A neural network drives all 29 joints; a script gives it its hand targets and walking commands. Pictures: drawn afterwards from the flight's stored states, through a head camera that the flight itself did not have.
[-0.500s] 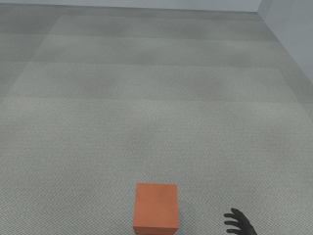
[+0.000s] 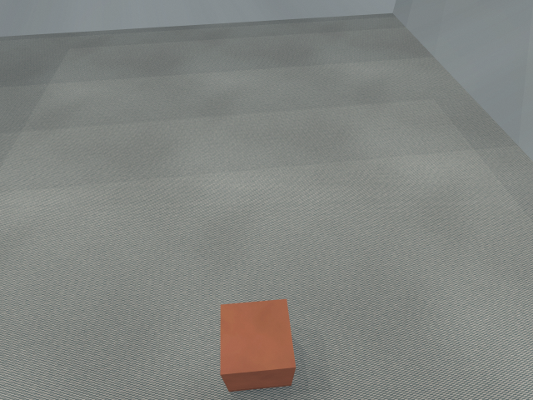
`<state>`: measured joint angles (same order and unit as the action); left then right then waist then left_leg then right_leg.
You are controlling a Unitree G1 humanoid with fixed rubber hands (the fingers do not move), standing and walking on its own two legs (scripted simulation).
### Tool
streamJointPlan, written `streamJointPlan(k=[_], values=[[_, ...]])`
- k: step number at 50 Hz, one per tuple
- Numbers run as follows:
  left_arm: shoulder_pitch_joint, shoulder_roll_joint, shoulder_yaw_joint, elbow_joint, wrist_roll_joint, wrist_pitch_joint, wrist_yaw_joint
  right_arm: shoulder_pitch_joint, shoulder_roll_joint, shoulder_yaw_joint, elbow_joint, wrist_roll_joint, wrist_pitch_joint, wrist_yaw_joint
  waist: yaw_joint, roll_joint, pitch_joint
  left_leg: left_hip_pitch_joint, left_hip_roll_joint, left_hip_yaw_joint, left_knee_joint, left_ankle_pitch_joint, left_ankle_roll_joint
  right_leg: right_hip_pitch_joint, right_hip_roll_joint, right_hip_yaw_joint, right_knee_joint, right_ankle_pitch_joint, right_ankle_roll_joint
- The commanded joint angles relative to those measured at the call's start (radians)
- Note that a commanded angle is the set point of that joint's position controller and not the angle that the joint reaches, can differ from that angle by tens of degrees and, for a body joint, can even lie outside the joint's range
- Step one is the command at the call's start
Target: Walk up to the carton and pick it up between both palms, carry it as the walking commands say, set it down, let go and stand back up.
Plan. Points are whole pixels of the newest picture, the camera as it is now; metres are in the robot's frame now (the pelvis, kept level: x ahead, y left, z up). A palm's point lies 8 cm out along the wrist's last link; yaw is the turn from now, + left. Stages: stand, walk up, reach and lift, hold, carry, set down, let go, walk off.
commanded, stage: walk up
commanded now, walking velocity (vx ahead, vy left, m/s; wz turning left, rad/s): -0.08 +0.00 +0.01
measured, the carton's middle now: (257, 346) +0.40 +0.03 -0.64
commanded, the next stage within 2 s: stand in 1.04 s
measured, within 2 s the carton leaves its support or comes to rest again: neither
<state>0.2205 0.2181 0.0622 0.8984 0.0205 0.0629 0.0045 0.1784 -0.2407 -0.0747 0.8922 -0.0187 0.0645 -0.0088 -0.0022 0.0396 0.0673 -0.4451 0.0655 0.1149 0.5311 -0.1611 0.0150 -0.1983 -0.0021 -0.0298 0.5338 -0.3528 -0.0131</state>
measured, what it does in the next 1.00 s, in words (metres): steps on the spot: left foot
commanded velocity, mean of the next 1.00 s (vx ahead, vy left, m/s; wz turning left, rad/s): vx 0.04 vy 0.02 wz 0.01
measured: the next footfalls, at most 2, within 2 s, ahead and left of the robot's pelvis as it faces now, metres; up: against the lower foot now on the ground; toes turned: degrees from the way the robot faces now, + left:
left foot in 0.26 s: +0.04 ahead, +0.12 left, +0.00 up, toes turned -8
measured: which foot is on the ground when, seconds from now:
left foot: up 0.00-0.24, down 0.26-1.00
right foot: down 0.00-1.00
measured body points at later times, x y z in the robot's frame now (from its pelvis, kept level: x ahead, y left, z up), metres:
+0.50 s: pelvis +0.00 -0.01 +0.01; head +0.01 -0.02 +0.46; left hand +0.05 +0.24 -0.13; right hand -0.02 -0.26 -0.15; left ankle -0.04 +0.11 -0.72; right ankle -0.02 -0.11 -0.73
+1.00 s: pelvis +0.02 +0.02 +0.02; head +0.03 +0.03 +0.47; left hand +0.02 +0.25 -0.15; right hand +0.05 -0.21 -0.14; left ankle +0.00 +0.12 -0.73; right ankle -0.02 -0.11 -0.73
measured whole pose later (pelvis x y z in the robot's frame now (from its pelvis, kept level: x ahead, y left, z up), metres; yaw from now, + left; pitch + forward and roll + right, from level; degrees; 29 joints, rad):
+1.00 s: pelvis +0.02 +0.02 +0.02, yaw +1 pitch -1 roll +0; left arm 0.26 0.17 0.02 1.13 0.00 0.00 0.04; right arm 0.23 -0.16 0.00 1.12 0.00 -0.02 -0.04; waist 0.01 -0.02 0.02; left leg -0.12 -0.02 0.06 0.37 -0.23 0.03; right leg -0.07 -0.06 -0.08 0.35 -0.26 0.04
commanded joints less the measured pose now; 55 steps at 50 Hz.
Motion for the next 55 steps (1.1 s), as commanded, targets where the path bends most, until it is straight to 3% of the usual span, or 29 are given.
streamJointPlan(k=[1,2,3,5,9,12,13,14,15,16,17,19,20,21,22,23,24,25,26,27,28,29,31,32,33,34,35,39,55], values=[[0.074,0.221,0.034,-0.04,0.009,-0.032,0.01,-0.064,-0.082,-0.015,-0.083,-0.003,0.004,0.001,0.069,-0.289,0.048,-0.062,-0.037,-0.083,0.271,-0.36,-0.026,-0.165,-0.42,0.448,-0.417,-0.127,-0.199],[0.019,0.123,0.004,-0.037,0.009,-0.043,0.014,-0.018,-0.022,0.002,-0.05,-0.007,0.002,0.012,0.013,-0.188,0.002,0.036,-0.041,-0.131,0.314,-0.249,-0.02,-0.174,-0.31,0.342,-0.433,-0.168,-0.153],[-0.053,0.082,-0.012,-0.043,0.005,-0.05,0.02,0.044,-0.024,0.004,-0.016,0.003,-0.005,0.019,-0.033,-0.18,0.001,0.089,-0.048,-0.118,0.334,-0.177,-0.024,-0.173,-0.237,0.247,-0.407,-0.078,-0.103],[-0.072,0.081,-0.022,-0.027,0.009,-0.065,0.025,0.099,-0.031,0.009,0.034,0.002,-0.016,0.014,-0.041,-0.181,-0.009,0.11,-0.056,-0.098,0.277,-0.159,-0.03,-0.08,-0.173,0.156,-0.352,0.069,-0.076],[0.065,0.107,-0.024,0.064,0.007,-0.075,0.025,0.045,-0.03,0.031,0.041,0.007,-0.026,-0.007,0.023,-0.207,0.015,0.122,-0.062,-0.086,0.05,-0.214,-0.031,0.058,-0.225,0.209,-0.279,0.257,-0.115],[0.081,0.118,-0.019,0.103,-0.01,-0.069,0.024,0.111,-0.032,0.043,0.08,0.02,-0.047,-0.027,-0.008,-0.178,-0.026,0.31,-0.045,-0.094,-0.2,-0.022,-0.013,0.03,-0.215,0.203,-0.204,0.344,-0.082],[0.086,0.108,-0.016,0.105,-0.01,-0.071,0.025,0.134,-0.059,0.035,0.1,0.018,-0.06,-0.031,-0.007,-0.152,-0.048,0.389,0.001,-0.123,-0.212,0.011,0.002,-0.013,-0.188,0.189,-0.186,0.322,-0.064],[0.077,0.095,-0.013,0.1,0.001,-0.077,0.023,0.186,-0.08,0.026,0.117,0.004,-0.07,-0.028,-0.003,-0.101,-0.104,0.476,0.041,-0.146,-0.165,-0.055,0.019,-0.061,-0.142,0.166,-0.159,0.096,-0.055],[0.064,0.104,-0.004,0.084,0.003,-0.075,0.009,0.192,-0.112,0.014,0.126,-0.002,-0.066,-0.014,-0.01,-0.004,-0.069,0.424,0.058,-0.206,-0.166,-0.413,0.054,-0.148,-0.078,0.125,-0.124,-0.257,-0.044],[-0.008,0.113,-0.002,0.066,0.007,-0.067,0.002,0.209,-0.115,0.009,0.132,-0.012,-0.059,-0.005,-0.031,0.06,0.027,0.332,0.102,-0.302,-0.251,-0.609,0.078,-0.225,-0.054,0.096,-0.045,-0.35,-0.023],[-0.037,0.094,-0.008,0.044,0.012,-0.066,-0.001,0.216,-0.115,0.011,0.14,-0.012,-0.056,-0.004,-0.026,0.123,0.093,0.258,0.137,-0.355,-0.319,-0.66,0.098,-0.225,-0.036,0.046,0.022,-0.282,-0.008],[-0.01,0.042,-0.019,0.056,0.017,-0.075,-0.002,0.225,-0.097,0.016,0.151,-0.007,-0.067,-0.013,-0.011,0.137,0.136,0.211,0.212,-0.412,-0.397,-0.587,0.132,-0.194,-0.022,-0.039,0.074,-0.082,0.008],[0.024,0.031,-0.02,0.068,0.019,-0.082,-0.002,0.197,-0.092,0.019,0.147,-0.004,-0.072,-0.014,0.011,0.11,0.121,0.157,0.199,-0.379,-0.383,-0.513,0.128,-0.113,-0.021,-0.043,0.031,-0.052,0.009],[0.077,0.025,-0.023,0.078,0.016,-0.09,-0.001,0.155,-0.086,0.029,0.132,0.001,-0.073,-0.013,0.043,0.086,0.102,0.066,0.145,-0.312,-0.334,-0.425,0.108,0.028,-0.007,-0.049,-0.048,-0.004,0.005],[0.097,0.029,-0.034,0.091,0.013,-0.101,0.015,0.111,-0.045,0.055,0.126,0.013,-0.077,-0.019,0.067,0.05,0.1,0.048,0.093,-0.247,-0.216,0.041,0.061,0.117,-0.062,0.015,-0.14,0.162,0.01],[0.123,0.121,-0.012,0.087,0.007,-0.106,0.032,0.09,-0.036,0.049,0.103,0.023,-0.081,-0.019,0.073,-0.04,0.051,0.044,-0.007,-0.154,-0.057,0.253,0.002,0.165,-0.206,0.141,-0.153,0.496,0.0],[0.178,0.181,0.002,0.11,0.0,-0.099,0.036,0.136,-0.038,0.037,0.106,0.022,-0.079,-0.024,0.058,-0.116,-0.046,0.089,-0.041,-0.075,0.061,0.009,-0.028,0.208,-0.328,0.224,-0.128,0.871,-0.08],[0.198,0.156,-0.002,0.131,-0.001,-0.096,0.037,0.162,-0.016,0.04,0.116,0.021,-0.071,-0.027,0.045,-0.174,-0.089,0.094,-0.054,-0.075,0.139,-0.254,-0.03,0.236,-0.369,0.229,-0.117,1.062,-0.128],[0.193,0.146,-0.001,0.133,-0.001,-0.092,0.041,0.162,-0.01,0.044,0.112,0.017,-0.06,-0.028,0.048,-0.2,-0.087,0.055,-0.069,-0.076,0.226,-0.363,-0.031,0.241,-0.391,0.235,-0.131,1.048,-0.159],[0.146,0.115,-0.013,0.126,0.0,-0.087,0.043,0.15,0.015,0.054,0.112,0.016,-0.054,-0.029,0.033,-0.208,-0.081,0.066,-0.06,-0.079,0.249,-0.389,-0.021,0.205,-0.356,0.206,-0.163,0.929,-0.17],[0.086,0.09,-0.023,0.12,-0.005,-0.081,0.042,0.163,0.031,0.061,0.121,0.016,-0.052,-0.027,-0.001,-0.214,-0.058,0.113,-0.047,-0.088,0.18,-0.346,-0.011,0.142,-0.308,0.163,-0.178,0.829,-0.144],[0.038,0.077,-0.027,0.118,-0.014,-0.074,0.041,0.179,0.041,0.066,0.135,0.017,-0.054,-0.025,-0.028,-0.221,-0.042,0.171,-0.043,-0.084,0.05,-0.227,-0.008,0.106,-0.251,0.108,-0.181,0.722,-0.102],[0.017,0.09,-0.024,0.133,-0.021,-0.064,0.037,0.194,0.016,0.061,0.162,0.017,-0.064,-0.027,-0.04,-0.203,-0.039,0.314,-0.035,-0.07,-0.164,0.069,-0.007,0.049,-0.194,0.063,-0.173,0.53,-0.046],[0.034,0.079,-0.026,0.14,-0.019,-0.066,0.035,0.189,-0.018,0.052,0.17,0.013,-0.07,-0.03,-0.03,-0.15,-0.054,0.394,0.017,-0.112,-0.188,0.168,0.0,0.003,-0.162,0.042,-0.173,0.414,-0.026],[0.052,0.056,-0.026,0.143,-0.015,-0.067,0.032,0.188,-0.049,0.047,0.177,0.015,-0.076,-0.031,-0.015,-0.058,-0.061,0.424,0.084,-0.177,-0.178,0.316,0.013,-0.027,-0.104,0.006,-0.17,0.23,-0.01],[0.081,0.021,-0.033,0.155,-0.014,-0.064,0.032,0.175,-0.057,0.044,0.181,0.023,-0.077,-0.031,0.0,0.017,-0.036,0.389,0.11,-0.213,-0.175,0.366,0.039,-0.009,-0.072,-0.005,-0.19,0.142,0.008],[0.083,0.013,-0.036,0.166,-0.014,-0.062,0.034,0.149,-0.044,0.048,0.18,0.021,-0.077,-0.03,0.003,0.042,-0.013,0.344,0.099,-0.218,-0.182,0.313,0.049,0.022,-0.079,0.001,-0.197,0.156,0.013],[0.091,0.045,-0.028,0.18,-0.017,-0.07,0.032,0.124,-0.02,0.058,0.192,0.024,-0.088,-0.038,0.009,0.001,-0.041,0.344,0.056,-0.175,-0.194,0.34,0.041,0.083,-0.115,0.02,-0.196,0.308,0.011],[0.117,0.005,-0.027,0.236,-0.007,-0.071,0.033,0.134,-0.015,0.056,0.232,0.014,-0.093,-0.034,0.001,-0.039,-0.006,0.32,0.035,-0.175,-0.227,0.213,0.041,0.073,-0.116,0.002,-0.227,0.229,0.017]])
